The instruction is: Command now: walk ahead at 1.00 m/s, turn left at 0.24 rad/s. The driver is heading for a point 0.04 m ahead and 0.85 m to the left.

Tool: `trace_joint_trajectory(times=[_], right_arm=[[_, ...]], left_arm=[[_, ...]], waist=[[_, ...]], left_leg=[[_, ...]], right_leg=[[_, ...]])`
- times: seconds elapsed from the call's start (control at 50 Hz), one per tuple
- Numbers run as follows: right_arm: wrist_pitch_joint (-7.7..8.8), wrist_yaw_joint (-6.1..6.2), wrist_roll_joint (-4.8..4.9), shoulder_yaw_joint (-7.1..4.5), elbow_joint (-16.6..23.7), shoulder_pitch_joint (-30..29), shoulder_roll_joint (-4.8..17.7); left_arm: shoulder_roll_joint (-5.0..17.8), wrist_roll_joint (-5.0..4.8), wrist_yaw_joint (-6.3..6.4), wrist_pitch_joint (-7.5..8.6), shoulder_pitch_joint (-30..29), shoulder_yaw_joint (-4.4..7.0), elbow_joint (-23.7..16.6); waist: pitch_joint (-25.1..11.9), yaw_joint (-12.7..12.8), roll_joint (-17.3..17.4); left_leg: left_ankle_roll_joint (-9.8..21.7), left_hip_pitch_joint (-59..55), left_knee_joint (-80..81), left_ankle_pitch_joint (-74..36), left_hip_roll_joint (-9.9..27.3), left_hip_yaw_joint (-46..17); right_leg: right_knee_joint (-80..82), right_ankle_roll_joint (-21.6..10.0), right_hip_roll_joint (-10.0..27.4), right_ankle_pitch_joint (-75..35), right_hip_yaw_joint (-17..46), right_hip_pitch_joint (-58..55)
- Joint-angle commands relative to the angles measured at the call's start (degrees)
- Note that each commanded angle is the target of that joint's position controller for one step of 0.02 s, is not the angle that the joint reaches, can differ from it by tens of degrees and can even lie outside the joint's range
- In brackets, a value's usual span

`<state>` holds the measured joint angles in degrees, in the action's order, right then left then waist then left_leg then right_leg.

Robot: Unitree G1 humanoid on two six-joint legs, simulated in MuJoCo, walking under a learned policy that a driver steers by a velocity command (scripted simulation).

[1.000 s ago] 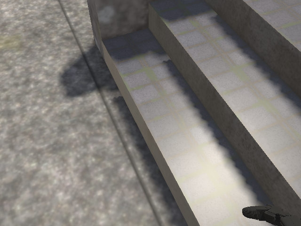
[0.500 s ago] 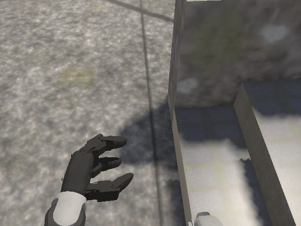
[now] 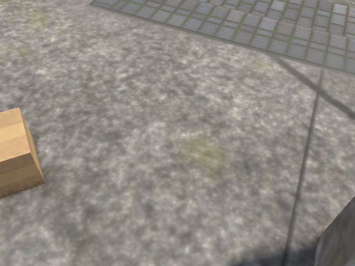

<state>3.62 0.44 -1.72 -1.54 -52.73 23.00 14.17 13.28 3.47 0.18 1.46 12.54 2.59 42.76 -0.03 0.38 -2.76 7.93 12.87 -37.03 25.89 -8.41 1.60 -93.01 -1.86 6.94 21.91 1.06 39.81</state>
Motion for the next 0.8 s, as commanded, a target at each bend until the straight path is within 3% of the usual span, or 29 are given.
trace_joint_trajectory(times=[0.02,0.04,0.06,0.12,0.14,0.16,0.18,0.2,0.22,0.24,0.26,0.28,0.3,0.34,0.4,0.44,0.46,0.5,0.54,0.58,0.6,0.62,0.64,0.66,0.68,0.7,0.74,0.76,0.8], right_arm=[[4.04,1.42,0.19,-2.09,4.13,-0.87,9.52],[3.96,1.42,0.45,-1.6,3.3,0.73,7.84],[4.03,1.41,0.5,-1.86,3.28,0.68,8.24],[3.74,0.4,0.46,-1.86,1.1,5.45,6.95],[3.9,-0.17,0.69,-1.51,1.03,5.24,6.94],[3.9,-0.61,0.62,-1.99,0.54,7.34,8.68],[3.59,-0.73,-0.06,-2.31,-0.51,7.8,9.71],[3.34,-0.68,-0.07,-2.61,-0.37,4.16,10.77],[3.45,-0.71,-0.28,-2.35,1.39,0.21,9.11],[2.99,-0.64,2.85,-0.96,3.24,6.58,0.6],[2.73,0.64,1.89,-1.98,4.65,1.46,6.51],[2.16,1.21,2.54,-2.03,4.85,-0.7,5.17],[1.35,1.24,1.95,-1.72,4.66,-1.84,3.82],[-0.63,0.44,1.07,-1.99,5.01,-2.28,2.13],[-3.03,-0.74,0.17,-1.74,7.47,-5.07,-0.45],[-2.95,-2.57,0.51,-0.7,10.34,-8.64,-2.06],[-2.77,-3.53,0.87,-0.71,10.44,-9.5,-1.37],[-2.92,-4.35,0.51,-1.21,10.46,-8.3,0.53],[-3.17,-3.57,0.18,-2.44,9.44,-2.97,3.4],[-3.2,-2.17,-0.33,-4.63,6.73,8.29,7.61],[-2.96,-0.83,-0.09,-5.54,6.4,7.35,9.75],[-3.06,-0.23,0.72,-6.31,8.72,1.16,15.19],[-3.09,-1.02,1.28,-7.35,12.49,0.25,19.24],[-3.8,-0.65,1.61,-7.19,15.5,-5.95,16.48],[-4.25,-0.19,1.82,-5.94,15.82,-8.38,11.99],[-4.31,-0.05,1.61,-5.22,14.26,-8.28,9.94],[-3.8,0.2,1.9,-4.91,13.5,-6.59,8.52],[-3.64,-0.07,1.96,-4.99,13.1,-5.67,8.88],[-3.62,-0.78,1.53,-5.65,13.37,-5.9,10.83]], left_arm=[[7.53,-0.45,-1.35,-0.76,-9.13,0.23,-9.06],[7.28,-1.26,-1.77,-0.79,-11.46,0.02,-9.4],[6.4,-1.86,-1.76,-0.15,-12.89,-0.68,-11.19],[4.47,-3.17,-2.05,0.8,-18.11,-1.75,-11.26],[4.12,-3.6,-2.11,0.75,-15.74,-1.76,-10.04],[4.87,-2.99,-2.06,1.47,-13.04,-1.23,-9.25],[6.7,-2.9,-1.48,1.84,-5.04,-0.15,-7.28],[8.69,-2.7,-0.52,1.97,9.7,1.35,-2.87],[13.66,-1.87,0.67,1.64,22.67,3.32,0.33],[17.19,0.14,0.08,2.09,21.9,3.98,1.14],[12.5,-1.22,-0.42,1.85,16.66,3.2,0.04],[9.84,-1.07,-0.41,2.58,10.41,2.46,-0.15],[7.23,-0.84,-0.49,3.16,7.51,1.87,0.21],[3.74,-1.41,0.0,3.88,6.84,0.65,1.43],[5.41,-3.27,0.0,4.93,3.53,0.87,2.15],[5.91,-4.16,0.44,4.82,-2.08,1.05,1.32],[7.02,-4.54,0.74,4.83,-2.04,1.56,1.18],[9.63,-5.14,1.16,4.82,-1.3,2.41,0.64],[11.1,-6.23,1.14,3.96,-2.45,3.11,-0.54],[11.88,-6.23,0.92,2.43,-3.97,3.55,-1.91],[9.59,-5.53,0.42,1.58,-3.78,3.35,-1.74],[4.94,-3.89,0.15,0.15,2.23,2.56,-3.2],[5.6,-3.64,0.65,-0.92,11.02,2.03,-6.69],[7.17,-2.15,1.44,-1.42,11.4,1.54,-4.97],[9.03,-1.45,1.64,-1.7,6.04,1.88,-5.21],[8.53,-0.83,1.82,-2.16,1.54,1.79,-6.26],[9.42,-0.83,2.13,-4.06,0.29,1.88,-6.6],[9.01,-0.91,1.74,-4.49,0.15,1.69,-6.66],[8.02,-0.69,0.98,-4.57,-1.95,1.44,-7.21]], waist=[[3.82,0.69,0.32],[4.92,-0.52,-1.29],[8.06,0.07,2.52],[9.7,-3.38,1.78],[7.83,-2.62,0.54],[5.26,-1.83,2.1],[0.13,2.77,3.48],[-6.49,11.24,4.73],[-13.87,17.11,2.41],[-18.78,9.73,-14.17],[-14.64,9.06,-4.17],[-5.7,5.62,-1.86],[-0.54,3.81,2.38],[2.29,1.06,0.52],[4.38,-2.97,-2.51],[4.97,-4.64,-5.09],[3.41,-4.12,-5.1],[-0.08,-4.78,-3.66],[-3.71,-7.52,-3.9],[-8.38,-13.1,-2.26],[-4.66,-12.32,3.91],[-0.01,-4.53,15.4],[-18.31,-1.91,15.78],[-19.25,-1.02,6.48],[-11.94,-1.08,0.51],[-7.03,-0.1,-0.63],[-5.16,0.1,1.57],[-6.89,0.1,1.03],[-8.23,-0.74,1.33]], left_leg=[[7.48,-4.73,20.6,-30.17,23.62,-32.63],[6.64,-5.63,23.58,-30.95,20.48,-27.68],[6.22,-2.97,23.82,-36.48,21.19,-26.77],[4.37,-6.3,30.7,-51.11,16.96,-16.85],[3.46,-8.0,28.97,-68.44,15.02,-12.53],[2.7,-10.51,22.68,-84.08,15.84,-11.67],[1.89,-11.31,11.58,-90.32,16.45,-11.74],[1.06,-4.51,-3.34,-82.62,14.87,-10.68],[0.54,6.55,-23.73,-61.38,9.24,-7.77],[-1.78,20.66,-50.62,-0.91,0.25,-5.25],[-0.42,25.42,-51.21,-4.88,3.36,-7.07],[-1.38,26.2,-48.56,-8.35,6.11,-7.0],[-1.86,25.97,-46.4,-7.71,7.79,-6.05],[-3.24,24.24,-42.02,-5.84,9.09,-5.32],[-4.17,22.38,-29.24,-8.1,9.54,-1.91],[-4.24,15.53,-10.11,-21.45,8.57,2.12],[-4.02,11.48,-3.5,-29.48,7.05,4.4],[-2.98,5.52,0.12,-33.52,5.09,7.21],[-1.27,-0.73,0.43,-31.91,3.26,7.39],[1.21,-12.72,3.0,-29.73,2.27,3.82],[3.0,-14.63,7.6,-35.35,5.37,-3.1],[6.67,-13.59,1.75,-86.98,15.32,-18.45],[18.44,-25.23,9.42,-85.34,25.75,-39.94],[18.63,-21.39,15.35,-54.54,26.02,-43.98],[15.82,-13.51,18.4,-38.09,22.03,-40.4],[12.48,-8.72,19.46,-33.51,17.78,-36.43],[7.33,-3.96,18.89,-42.7,14.59,-30.25],[5.64,-3.24,19.82,-37.08,12.96,-29.64],[4.2,-2.58,23.33,-14.12,10.21,-31.43]], right_leg=[[18.18,4.02,5.02,-6.4,2.46,15.0],[23.84,3.95,4.47,-8.53,1.28,14.21],[33.7,2.67,5.78,-12.88,2.59,10.88],[48.03,-1.8,0.03,-16.82,-6.23,-1.26],[50.9,-3.56,-4.21,-18.29,-9.35,-7.58],[52.31,-4.82,-7.7,-15.87,-11.8,-13.2],[53.18,-5.66,-9.97,-13.67,-10.16,-23.14],[55.89,-6.93,-8.14,-15.08,-5.39,-40.15],[55.99,-8.46,0.54,-3.75,4.09,-56.16],[65.15,-14.66,18.77,-4.26,32.38,-63.06],[70.81,-12.83,17.87,-12.26,35.57,-58.17],[70.78,-11.93,17.88,-24.43,25.4,-49.7],[71.01,-11.43,16.01,-36.78,17.72,-42.94],[73.27,-8.87,13.34,-47.68,5.51,-35.87],[77.15,-5.63,10.43,-54.22,-6.15,-29.69],[77.86,-3.54,4.86,-50.8,-15.2,-24.8],[76.47,-2.95,3.67,-48.42,-17.2,-25.43],[72.54,-2.22,5.39,-53.37,-17.39,-28.4],[63.36,-0.9,6.91,-58.48,-16.79,-30.87],[42.8,0.86,6.8,-50.18,-15.38,-28.48],[26.83,2.74,1.01,-14.24,-14.79,-21.87],[5.85,5.03,-7.82,20.13,-14.72,-10.47],[-0.63,6.26,-9.68,17.48,-1.29,-4.87],[1.52,5.41,-6.48,12.72,2.67,-3.88],[7.05,5.12,-4.96,9.03,3.03,-3.61],[12.88,4.72,-4.26,6.65,3.7,-3.5],[20.16,4.37,-3.29,2.94,3.81,-7.45],[23.44,4.49,-3.1,1.89,3.97,-9.25],[29.05,4.6,-3.31,-0.55,4.49,-9.72]])
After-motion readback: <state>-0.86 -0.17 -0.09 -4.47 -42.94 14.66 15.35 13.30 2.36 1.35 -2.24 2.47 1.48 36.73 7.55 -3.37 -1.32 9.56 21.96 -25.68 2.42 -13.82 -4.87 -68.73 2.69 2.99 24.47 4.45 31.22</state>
